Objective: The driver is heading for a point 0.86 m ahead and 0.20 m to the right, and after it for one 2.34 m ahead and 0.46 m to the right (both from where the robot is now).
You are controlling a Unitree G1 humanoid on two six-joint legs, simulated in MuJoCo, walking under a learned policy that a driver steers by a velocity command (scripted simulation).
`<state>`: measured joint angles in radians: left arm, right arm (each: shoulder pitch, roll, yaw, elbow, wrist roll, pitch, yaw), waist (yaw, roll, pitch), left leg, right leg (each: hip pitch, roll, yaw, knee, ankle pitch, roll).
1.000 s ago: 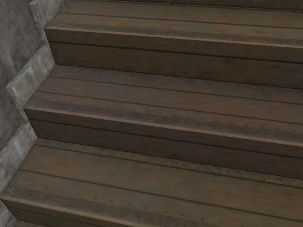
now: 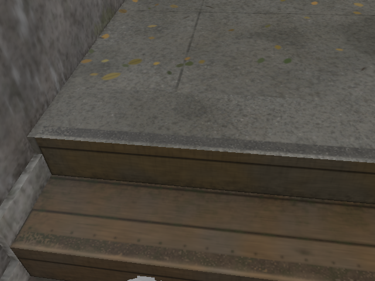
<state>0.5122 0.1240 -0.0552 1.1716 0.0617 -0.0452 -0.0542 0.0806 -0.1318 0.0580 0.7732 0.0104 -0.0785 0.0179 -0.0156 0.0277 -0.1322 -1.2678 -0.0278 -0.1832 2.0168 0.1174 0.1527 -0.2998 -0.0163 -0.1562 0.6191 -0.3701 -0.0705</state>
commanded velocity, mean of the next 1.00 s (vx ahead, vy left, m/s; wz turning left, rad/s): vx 0.49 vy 0.00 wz -0.33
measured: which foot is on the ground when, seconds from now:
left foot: up 0.00-0.26, down 0.28-0.86, up 0.88-1.00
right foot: down 0.00-0.30, up 0.32-0.80, down 0.82-1.00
